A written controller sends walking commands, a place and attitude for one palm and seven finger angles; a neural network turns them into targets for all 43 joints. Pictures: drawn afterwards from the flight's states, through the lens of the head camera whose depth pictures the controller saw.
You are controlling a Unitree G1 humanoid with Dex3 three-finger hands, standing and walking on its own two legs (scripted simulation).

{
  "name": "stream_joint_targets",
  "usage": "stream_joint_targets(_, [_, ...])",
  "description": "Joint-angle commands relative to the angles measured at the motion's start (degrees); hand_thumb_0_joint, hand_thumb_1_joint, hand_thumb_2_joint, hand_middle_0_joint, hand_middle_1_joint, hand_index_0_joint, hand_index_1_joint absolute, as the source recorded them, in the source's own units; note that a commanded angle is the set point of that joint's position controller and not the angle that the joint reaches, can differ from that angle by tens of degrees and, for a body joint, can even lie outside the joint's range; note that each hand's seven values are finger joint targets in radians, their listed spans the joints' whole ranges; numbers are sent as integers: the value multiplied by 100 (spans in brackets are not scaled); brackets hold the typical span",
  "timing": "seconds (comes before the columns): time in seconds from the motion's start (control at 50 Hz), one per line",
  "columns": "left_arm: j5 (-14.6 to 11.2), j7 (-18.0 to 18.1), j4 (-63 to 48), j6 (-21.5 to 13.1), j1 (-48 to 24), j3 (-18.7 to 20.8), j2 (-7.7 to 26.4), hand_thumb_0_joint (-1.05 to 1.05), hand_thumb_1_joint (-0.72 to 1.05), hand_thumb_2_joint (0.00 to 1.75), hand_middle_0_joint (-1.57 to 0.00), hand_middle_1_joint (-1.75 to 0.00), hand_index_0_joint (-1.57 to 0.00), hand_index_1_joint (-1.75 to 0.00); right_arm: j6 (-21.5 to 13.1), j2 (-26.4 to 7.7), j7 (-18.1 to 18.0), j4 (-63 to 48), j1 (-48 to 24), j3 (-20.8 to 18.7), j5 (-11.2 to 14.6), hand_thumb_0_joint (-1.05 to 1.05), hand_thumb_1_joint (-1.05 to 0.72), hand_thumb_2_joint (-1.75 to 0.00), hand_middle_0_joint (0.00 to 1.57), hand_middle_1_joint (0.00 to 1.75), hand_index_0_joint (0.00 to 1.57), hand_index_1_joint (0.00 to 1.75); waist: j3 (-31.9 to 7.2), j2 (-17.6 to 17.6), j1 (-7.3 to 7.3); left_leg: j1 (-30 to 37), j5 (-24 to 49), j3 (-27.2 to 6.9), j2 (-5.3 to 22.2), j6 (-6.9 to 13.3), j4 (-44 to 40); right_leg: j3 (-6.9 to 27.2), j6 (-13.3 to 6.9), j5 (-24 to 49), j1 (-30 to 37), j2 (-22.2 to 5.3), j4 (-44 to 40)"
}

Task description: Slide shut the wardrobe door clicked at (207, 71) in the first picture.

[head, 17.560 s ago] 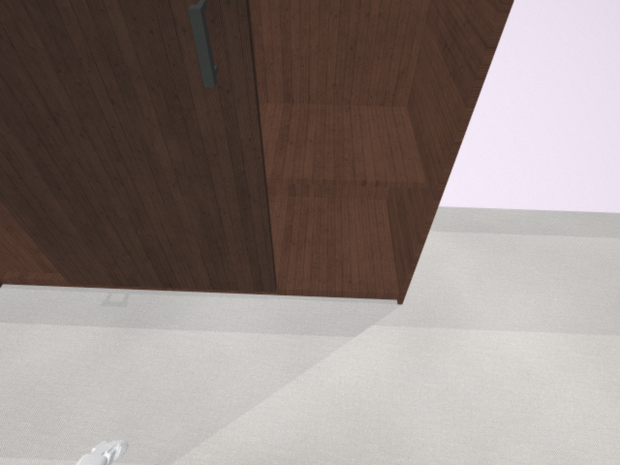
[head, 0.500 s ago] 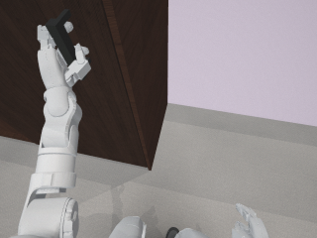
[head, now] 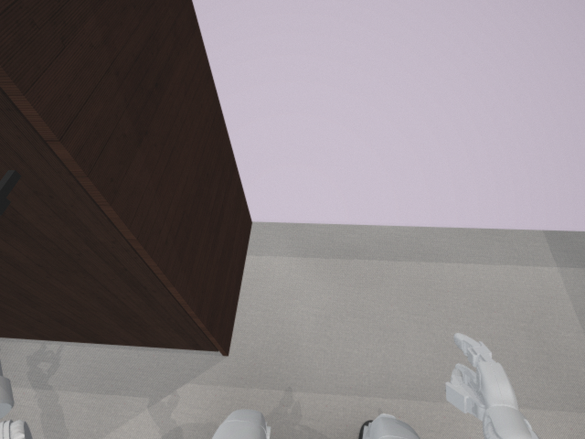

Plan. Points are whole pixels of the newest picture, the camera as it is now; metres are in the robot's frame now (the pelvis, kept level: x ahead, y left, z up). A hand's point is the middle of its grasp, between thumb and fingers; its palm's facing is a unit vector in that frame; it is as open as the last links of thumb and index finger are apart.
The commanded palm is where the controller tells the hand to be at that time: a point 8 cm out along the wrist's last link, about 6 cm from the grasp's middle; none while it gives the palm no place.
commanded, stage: stop walking and hold the door there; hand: left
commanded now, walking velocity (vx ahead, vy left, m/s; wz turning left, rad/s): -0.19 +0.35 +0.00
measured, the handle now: out of the picture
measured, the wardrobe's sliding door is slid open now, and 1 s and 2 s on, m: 0.00 0.00 0.00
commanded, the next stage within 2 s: none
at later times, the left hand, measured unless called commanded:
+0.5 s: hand out of the picture +0.31 +0.40 +0.19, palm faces +0.72 -0.63 -0.30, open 6.8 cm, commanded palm +0.26 +0.42 +0.19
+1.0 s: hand out of the picture +0.31 +0.40 +0.19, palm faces +0.67 -0.68 -0.29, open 6.3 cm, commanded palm +0.26 +0.41 +0.19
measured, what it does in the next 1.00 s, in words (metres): steps on the spot: left foot, then right foot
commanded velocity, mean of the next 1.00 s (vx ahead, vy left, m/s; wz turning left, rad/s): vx -0.01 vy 0.02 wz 0.00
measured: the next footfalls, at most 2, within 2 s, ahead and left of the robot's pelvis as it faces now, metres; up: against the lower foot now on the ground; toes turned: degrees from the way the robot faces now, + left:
left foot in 0.16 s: +0.07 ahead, +0.12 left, +0.00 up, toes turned -5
right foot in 0.38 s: +0.04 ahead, -0.12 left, +0.00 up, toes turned -7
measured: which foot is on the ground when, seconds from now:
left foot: up 0.00-0.14, down 0.16-1.00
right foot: down 0.00-0.18, up 0.20-0.36, down 0.38-1.00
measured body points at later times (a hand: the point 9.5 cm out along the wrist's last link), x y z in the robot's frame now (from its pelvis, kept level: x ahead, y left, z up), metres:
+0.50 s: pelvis +0.00 -0.01 +0.02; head +0.00 -0.02 +0.47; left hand +0.27 +0.42 +0.21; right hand +0.08 -0.27 -0.10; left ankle +0.03 +0.11 -0.71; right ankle +0.00 -0.11 -0.72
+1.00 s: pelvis -0.01 +0.01 +0.02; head -0.02 +0.01 +0.47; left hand +0.27 +0.43 +0.21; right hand +0.09 -0.27 -0.07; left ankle +0.03 +0.12 -0.72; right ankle +0.00 -0.11 -0.72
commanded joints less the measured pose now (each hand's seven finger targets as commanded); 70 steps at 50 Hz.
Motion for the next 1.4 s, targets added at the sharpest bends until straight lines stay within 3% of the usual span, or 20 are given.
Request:
stream_joint_targets(0.0, [180,129,-977,-606,-1105,1189,2755,0,90,90,-45,-140,-45,-140,-333,-607,-141,-569,41,-179,-63,0,-90,-90,20,30,20,30,-2697,-1646,-222,-580,-200,-195,-506,147,-640,1656,-725,2141,1671,-1739,-1019])
stream_joint_targets(0.06, [192,93,-939,-659,-1086,1177,2709,0,90,90,-45,-140,-45,-140,-347,-620,-174,-482,-36,-205,-60,0,-90,-90,20,30,20,30,-2707,-1945,-273,36,302,127,-705,215,-1740,1497,-585,955,951,-1676,-1384])
stream_joint_targets(0.1, [184,36,-1138,-693,-1200,755,2283,0,90,90,-45,-140,-45,-140,-386,-620,-149,-406,84,-246,-61,0,-90,-90,20,30,20,30,-2647,-1514,-461,967,1077,306,-746,227,-2752,1260,-423,-392,101,-1438,-1412])
stream_joint_targets(0.14, [160,-11,-1300,-778,-1082,379,1954,0,90,90,-45,-140,-45,-140,-399,-714,-209,-436,134,-262,-86,0,-90,-90,20,30,20,30,-2367,29,-544,1293,1341,188,-367,301,-3554,589,-256,-1536,-567,-635,-555])
stream_joint_targets(0.18, [233,96,-1374,-815,-1131,491,2217,0,90,90,-45,-140,-45,-140,-503,-795,-270,-607,213,-288,-64,0,-90,-90,20,30,20,30,-1810,1810,-401,-836,-272,-1366,802,960,-5032,247,-73,-1947,-36,285,2167])
stream_joint_targets(0.22, [307,124,-1038,-781,-1068,639,2531,0,90,90,-45,-140,-45,-140,-605,-655,-306,-538,403,-286,-67,0,-90,-90,20,30,20,30,-1459,1259,-372,-1344,-314,-1093,726,1070,-4874,534,-8,-1415,-150,104,2790])
stream_joint_targets(0.26, [294,127,-877,-718,-764,674,2472,0,90,90,-45,-140,-45,-140,-663,-718,-293,-391,653,-283,-41,0,-90,-90,20,30,20,30,-1742,729,-319,-195,1022,-346,340,920,-4190,244,64,-1333,-264,72,1451])
stream_joint_targets(0.34, [293,118,-637,-644,-741,587,2422,0,90,90,-45,-140,-45,-140,-759,-805,-272,-391,771,-176,-87,0,-90,-90,20,30,20,30,-1943,759,-318,71,1335,-71,36,466,-3512,-46,15,-545,819,123,-1298])
stream_joint_targets(0.42, [281,121,16,-616,-734,1216,3048,0,90,90,-45,-140,-45,-140,-640,-856,-227,-317,796,-317,-90,0,-90,-90,20,30,20,30,-2029,-1549,-365,-761,756,202,-749,107,-1768,2192,-765,778,1042,-1341,-1888])
stream_joint_targets(0.48, [260,67,276,-691,-841,1084,2762,0,90,90,-45,-140,-45,-140,-686,-759,-239,-176,800,-189,-113,0,-90,-90,20,30,20,30,-2170,-1114,-348,-660,795,-130,-512,232,-2312,1674,-767,1051,1321,-1273,-1492])
stream_joint_targets(0.58, [215,10,-111,-773,-622,893,2692,0,90,90,-45,-140,-45,-140,-534,-836,-300,-300,701,-209,-71,0,-90,-90,20,30,20,30,-2363,-13,-300,670,3396,-508,89,452,-3558,630,-77,670,856,-95,-930])
stream_joint_targets(0.62, [248,-42,214,-669,-522,711,2500,0,90,90,-45,-140,-45,-140,-505,-783,-334,-279,703,-196,-102,0,-90,-90,20,30,20,30,-2019,126,-374,274,2383,-260,-69,366,-3643,752,-93,214,785,-106,-1263])
stream_joint_targets(0.72, [272,22,369,-678,-546,726,2571,0,90,90,-45,-140,-45,-140,-481,-821,-327,-372,680,-199,-117,0,-90,-90,20,30,20,30,-1418,-268,-392,-189,828,-135,-333,279,-3854,992,-182,-1154,426,-210,-1866])
stream_joint_targets(0.82, [291,27,160,-752,-715,487,2354,0,90,90,-45,-140,-45,-140,-528,-792,-319,-464,650,-173,-113,0,-90,-90,20,30,20,30,-1589,120,-397,-98,562,-297,-210,301,-4184,738,-149,-1056,468,-66,-1667])
stream_joint_targets(1.06, [244,16,142,-640,-559,514,2343,0,90,90,-45,-140,-45,-140,-483,-789,-343,-374,699,-163,-94,0,-90,-90,20,30,20,30,-1945,-353,-349,228,1670,-2,-286,256,-3772,819,-137,-148,671,-108,-1664])
stream_joint_targets(1.16, [288,60,171,-635,-420,676,2489,0,90,90,-45,-140,-45,-140,-361,-789,-338,-386,612,-236,-114,0,-90,-90,20,30,20,30,-1951,-556,-300,-38,2446,71,-495,169,-2811,1349,-342,1021,795,-826,-1622])
stream_joint_targets(1.24, [227,6,171,-715,-588,608,2381,0,90,90,-45,-140,-45,-140,-360,-763,-309,-368,507,-269,-75,0,-90,-90,20,30,20,30,-1892,-1334,-242,-746,698,-305,-602,131,-1558,1859,-845,1550,755,-1885,-1537])
stream_joint_targets(1.28, [241,-2,-115,-784,-839,513,2254,0,90,90,-45,-140,-45,-140,-424,-752,-306,-322,526,-240,-101,0,-90,-90,20,30,20,30,-1896,-1483,-333,-535,739,-437,-420,179,-1912,1564,-772,1179,578,-1994,-1334])
stream_joint_targets(1.34, [232,-17,-621,-892,-888,238,2010,0,90,90,-45,-140,-45,-140,-419,-740,-345,-292,420,-214,-125,0,-90,-90,20,30,20,30,-2104,-573,-472,401,2403,-385,-373,270,-3411,584,-222,644,210,-1149,-347])
stream_joint_targets(1.38, [157,-50,-1241,-1006,-993,-38,1810,0,90,90,-45,-140,-45,-140,-401,-771,-371,-510,291,-213,-70,0,-90,-90,20,30,20,30,-2275,906,-315,399,3886,-1053,369,684,-3582,58,98,-816,57,-206,685])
